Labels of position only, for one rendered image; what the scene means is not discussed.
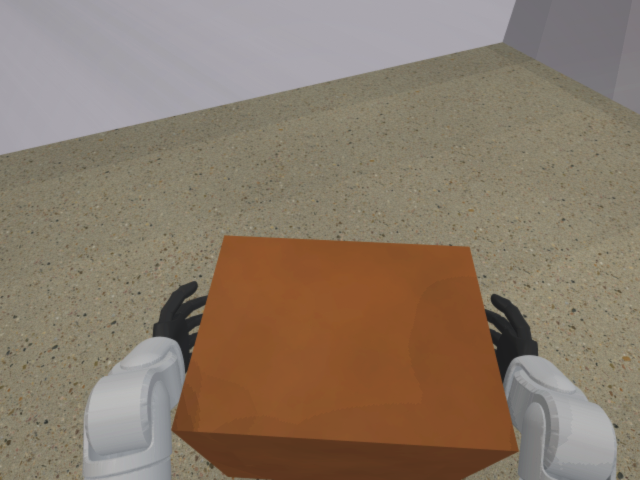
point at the robot left hand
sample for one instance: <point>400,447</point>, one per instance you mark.
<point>173,323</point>

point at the carton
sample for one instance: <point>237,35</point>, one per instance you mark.
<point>344,360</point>

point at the robot right hand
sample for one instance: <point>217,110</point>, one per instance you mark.
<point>515,339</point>

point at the robot right forearm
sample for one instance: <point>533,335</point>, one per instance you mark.
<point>563,436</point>

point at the robot left forearm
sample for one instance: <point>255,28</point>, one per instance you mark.
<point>127,418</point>

